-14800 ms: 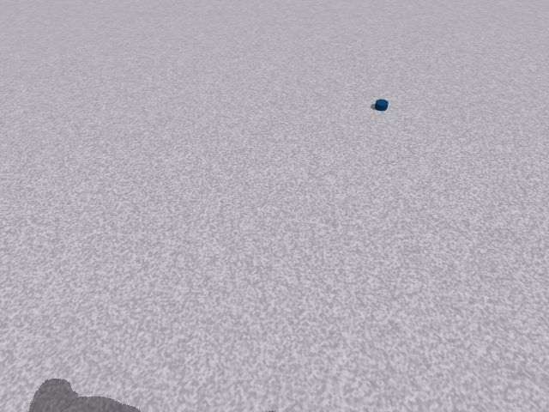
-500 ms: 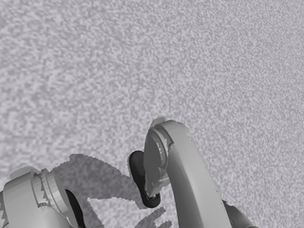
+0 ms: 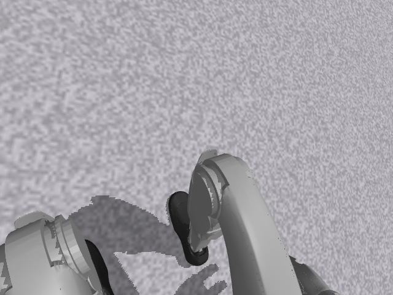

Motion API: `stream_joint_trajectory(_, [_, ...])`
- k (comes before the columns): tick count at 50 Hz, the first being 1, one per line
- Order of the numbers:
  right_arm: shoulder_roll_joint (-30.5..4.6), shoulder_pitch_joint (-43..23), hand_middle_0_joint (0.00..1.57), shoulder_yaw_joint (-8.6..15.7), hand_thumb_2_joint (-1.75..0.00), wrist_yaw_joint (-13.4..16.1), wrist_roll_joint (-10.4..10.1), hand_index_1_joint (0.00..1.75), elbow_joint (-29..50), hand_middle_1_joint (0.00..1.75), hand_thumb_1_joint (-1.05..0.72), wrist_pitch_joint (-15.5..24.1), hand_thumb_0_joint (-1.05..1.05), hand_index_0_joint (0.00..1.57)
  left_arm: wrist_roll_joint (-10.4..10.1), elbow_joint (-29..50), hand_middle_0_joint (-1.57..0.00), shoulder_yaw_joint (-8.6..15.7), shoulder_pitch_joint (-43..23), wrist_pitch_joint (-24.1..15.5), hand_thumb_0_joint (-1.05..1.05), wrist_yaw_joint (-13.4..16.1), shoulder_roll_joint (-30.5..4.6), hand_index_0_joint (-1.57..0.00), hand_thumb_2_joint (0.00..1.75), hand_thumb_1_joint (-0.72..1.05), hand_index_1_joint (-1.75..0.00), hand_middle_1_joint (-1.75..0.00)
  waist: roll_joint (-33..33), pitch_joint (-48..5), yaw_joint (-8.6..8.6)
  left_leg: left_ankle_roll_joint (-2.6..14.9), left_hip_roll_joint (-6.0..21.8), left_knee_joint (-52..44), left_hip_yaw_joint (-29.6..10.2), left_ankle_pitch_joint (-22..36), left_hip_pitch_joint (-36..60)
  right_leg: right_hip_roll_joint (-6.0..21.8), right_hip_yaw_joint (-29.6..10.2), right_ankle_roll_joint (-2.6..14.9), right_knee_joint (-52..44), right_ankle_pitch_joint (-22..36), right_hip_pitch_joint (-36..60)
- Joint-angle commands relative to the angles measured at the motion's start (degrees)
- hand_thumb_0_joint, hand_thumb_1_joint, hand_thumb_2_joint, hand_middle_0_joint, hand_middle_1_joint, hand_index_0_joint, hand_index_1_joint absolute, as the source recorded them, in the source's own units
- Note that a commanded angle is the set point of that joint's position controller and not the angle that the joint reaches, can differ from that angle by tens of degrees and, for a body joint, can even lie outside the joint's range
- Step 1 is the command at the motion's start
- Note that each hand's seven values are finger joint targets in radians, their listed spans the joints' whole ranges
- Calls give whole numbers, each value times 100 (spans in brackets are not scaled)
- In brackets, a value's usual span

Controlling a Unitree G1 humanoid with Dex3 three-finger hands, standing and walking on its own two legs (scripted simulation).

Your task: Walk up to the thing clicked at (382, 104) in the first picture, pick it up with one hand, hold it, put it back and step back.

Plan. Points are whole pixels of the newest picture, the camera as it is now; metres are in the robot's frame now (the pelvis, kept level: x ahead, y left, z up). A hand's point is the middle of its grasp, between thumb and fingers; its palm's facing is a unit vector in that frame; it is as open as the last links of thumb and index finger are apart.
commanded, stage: close in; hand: left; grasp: from above
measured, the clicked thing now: out of the picture +0.53 +0.36 -0.30
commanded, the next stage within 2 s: rest palm in 0.14 s
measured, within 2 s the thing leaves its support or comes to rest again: neither
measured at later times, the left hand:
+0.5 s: hand out of the picture +0.51 +0.35 -0.21, palm faces -0.48 -0.12 -0.87, open 14.3 cm
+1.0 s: hand out of the picture +0.51 +0.35 -0.24, palm faces -0.47 -0.13 -0.87, open 14.4 cm
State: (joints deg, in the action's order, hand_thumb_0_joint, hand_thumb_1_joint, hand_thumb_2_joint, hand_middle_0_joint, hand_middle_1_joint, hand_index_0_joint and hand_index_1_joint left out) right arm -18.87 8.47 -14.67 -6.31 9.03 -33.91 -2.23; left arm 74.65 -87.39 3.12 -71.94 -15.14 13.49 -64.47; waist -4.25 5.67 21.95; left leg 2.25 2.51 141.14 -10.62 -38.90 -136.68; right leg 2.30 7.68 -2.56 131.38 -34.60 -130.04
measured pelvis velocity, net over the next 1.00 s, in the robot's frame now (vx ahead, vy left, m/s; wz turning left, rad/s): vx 0.00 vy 0.00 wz -0.04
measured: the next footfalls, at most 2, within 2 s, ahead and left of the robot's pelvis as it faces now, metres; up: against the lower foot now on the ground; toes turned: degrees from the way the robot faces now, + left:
none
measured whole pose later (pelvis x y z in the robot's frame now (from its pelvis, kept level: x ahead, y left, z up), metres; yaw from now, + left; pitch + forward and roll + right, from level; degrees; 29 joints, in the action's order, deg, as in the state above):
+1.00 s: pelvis +0.00 +0.00 -0.01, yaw -2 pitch +31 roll -15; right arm -19.7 6.3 -20.6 -6.3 11.1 -31.8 2.4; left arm 73.6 -92.2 4.4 -70.7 -14.2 19.7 -68.8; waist -7.8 11.6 25.0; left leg 2.5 2.9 143.8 -12.6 -40.3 -136.8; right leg 1.1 9.1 -3.3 132.3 -34.7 -129.6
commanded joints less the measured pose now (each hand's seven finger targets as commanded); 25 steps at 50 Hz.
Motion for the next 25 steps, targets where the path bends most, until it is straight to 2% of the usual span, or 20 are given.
stream_joint_trajectory(1, [-1715,1292,20,472,-89,86,-15,30,-116,30,-90,-43,0,20,-120,638,-6,11,-1511,143,0,167,-1139,-6,101,-59,-102,-102,2872,-3737,238,-107,-35,-1496,322,1288,3195,-371,439,420,-1046,1149,1826])
stream_joint_trajectory(3, [-1741,1309,20,468,-89,86,-10,30,-33,30,-89,-49,0,20,-121,818,-6,95,-1578,122,0,139,-1323,-6,102,-59,-101,-101,2900,-3872,256,-123,-34,-1464,314,1439,3239,-370,446,420,-1023,1256,2014])
stream_joint_trajectory(6, [-1811,1338,20,467,-89,88,4,30,40,30,-90,-62,0,20,-158,874,-7,173,-1541,84,0,99,-1353,-5,103,-60,-101,-100,2935,-3805,296,-164,-42,-1431,252,1718,3431,-339,459,448,-1017,1379,1963])
stream_joint_trajectory(8, [-1789,1290,20,425,-90,81,9,30,61,30,-90,-82,0,20,-171,854,-7,179,-1518,21,0,146,-1383,-5,103,-60,-102,-100,3090,-3837,274,-178,-19,-1511,202,1662,3593,-351,469,439,-997,1304,1908])
stream_joint_trajectory(9, [-1796,1305,20,424,-89,78,24,30,82,30,-90,-71,0,20,-144,780,-6,168,-1487,-5,0,151,-1344,-5,103,-60,-101,-100,3106,-3712,325,-184,-19,-1490,184,1615,3599,-345,487,441,-997,1263,1812])
stream_joint_trajectory(11, [-1839,1285,20,394,-90,81,41,30,106,30,-90,-69,0,20,-100,985,-7,280,-1642,-66,0,241,-1582,-5,105,-60,-102,-99,3242,-3845,293,-203,-20,-1500,181,1631,3712,-341,493,450,-990,1268,1861])
stream_joint_trajectory(14, [-1837,1303,20,341,-90,71,74,30,129,30,-90,-35,0,20,-79,884,-8,235,-1554,-97,0,314,-1488,-4,108,-60,-102,-97,3216,-3713,394,-180,-10,-1417,194,1689,3730,-342,486,433,-992,1303,1834])
stream_joint_trajectory(17, [-1816,1279,20,282,-90,63,105,30,86,30,-89,13,0,20,-98,435,-8,146,-1400,-138,0,450,-1350,-3,111,-61,-101,-96,2951,-3410,478,-138,-3,-1424,195,1337,3407,-371,513,413,-1026,1110,1809])
stream_joint_trajectory(19, [-1828,1241,20,215,-90,74,138,30,76,30,-89,48,0,20,-51,508,-9,180,-1556,-197,0,555,-1578,-3,113,-61,-102,-96,3045,-3616,474,-120,0,-1363,234,1366,3380,-383,506,387,-1015,1186,2054])
stream_joint_trajectory(23, [-1837,1208,20,167,-90,92,161,30,79,30,-90,132,0,20,-19,310,-8,175,-1451,-200,0,739,-1683,-3,111,-61,-101,-96,2958,-3568,450,-83,5,-1335,261,1211,3225,-419,487,365,-1006,1133,2139])
stream_joint_trajectory(25, [-1846,1219,20,133,-90,100,161,30,78,30,-90,166,0,20,-6,492,-8,165,-1574,-207,0,811,-1744,-3,109,-61,-100,-95,3059,-3715,483,-83,24,-1294,249,1360,3397,-430,485,361,-971,1260,2205])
